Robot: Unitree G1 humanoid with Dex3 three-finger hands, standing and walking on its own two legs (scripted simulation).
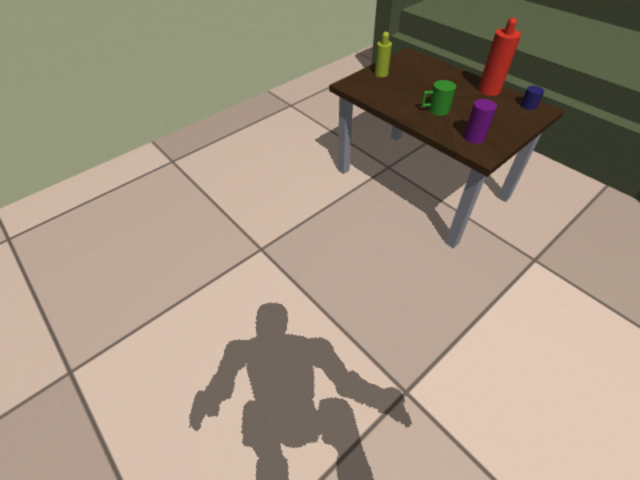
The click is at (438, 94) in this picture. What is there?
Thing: mug
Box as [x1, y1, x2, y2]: [421, 80, 455, 115]
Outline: 447,80 436,81 431,91 424,91 421,106 428,106 429,110 434,114 446,114 449,111 455,89 455,84
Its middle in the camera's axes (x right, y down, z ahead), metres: +0.43 -0.51 +1.42
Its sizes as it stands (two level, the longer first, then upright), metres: 0.112 0.078 0.098
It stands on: a support 0.45 m high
